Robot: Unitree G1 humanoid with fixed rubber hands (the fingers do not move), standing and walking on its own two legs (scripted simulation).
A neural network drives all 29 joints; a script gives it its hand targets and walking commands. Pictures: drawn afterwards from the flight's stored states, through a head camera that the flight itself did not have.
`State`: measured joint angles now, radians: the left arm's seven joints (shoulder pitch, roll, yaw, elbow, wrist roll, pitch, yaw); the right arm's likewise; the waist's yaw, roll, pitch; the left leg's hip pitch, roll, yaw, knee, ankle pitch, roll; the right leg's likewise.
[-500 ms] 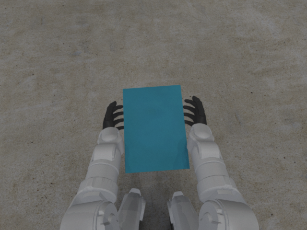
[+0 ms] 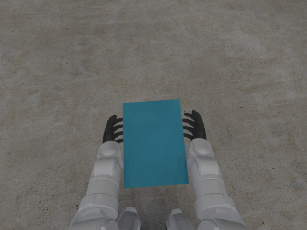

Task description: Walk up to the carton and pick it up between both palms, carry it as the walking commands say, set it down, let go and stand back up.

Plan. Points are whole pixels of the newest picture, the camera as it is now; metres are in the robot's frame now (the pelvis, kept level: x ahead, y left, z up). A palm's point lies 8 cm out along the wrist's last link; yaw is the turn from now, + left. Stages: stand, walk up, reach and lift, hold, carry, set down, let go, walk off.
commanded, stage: reach and lift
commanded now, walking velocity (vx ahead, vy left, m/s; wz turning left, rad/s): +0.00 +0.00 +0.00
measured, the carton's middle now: (154, 145) +0.38 +0.01 -0.12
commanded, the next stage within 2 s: none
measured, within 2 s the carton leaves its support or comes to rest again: neither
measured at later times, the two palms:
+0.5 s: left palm (103, 134) +0.35 +0.14 +0.03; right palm (203, 129) +0.37 -0.10 +0.04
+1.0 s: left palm (94, 132) +0.33 +0.14 +0.10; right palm (212, 131) +0.34 -0.10 +0.10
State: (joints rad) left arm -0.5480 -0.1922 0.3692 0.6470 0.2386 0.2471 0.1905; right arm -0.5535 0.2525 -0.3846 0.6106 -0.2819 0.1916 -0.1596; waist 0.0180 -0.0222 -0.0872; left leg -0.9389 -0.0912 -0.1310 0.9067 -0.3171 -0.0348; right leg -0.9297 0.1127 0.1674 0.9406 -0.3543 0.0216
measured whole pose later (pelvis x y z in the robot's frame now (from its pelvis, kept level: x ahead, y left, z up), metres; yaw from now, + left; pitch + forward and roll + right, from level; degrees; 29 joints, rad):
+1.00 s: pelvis +0.01 +0.01 +0.06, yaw +0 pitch -3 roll +0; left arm -0.45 -0.22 0.29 0.54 0.28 0.61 0.21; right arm -0.45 0.22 -0.27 0.55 -0.30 0.56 -0.14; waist 0.03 0.00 -0.03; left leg -0.25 -0.06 -0.14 0.50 -0.20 -0.01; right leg -0.24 0.07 0.17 0.52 -0.23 0.01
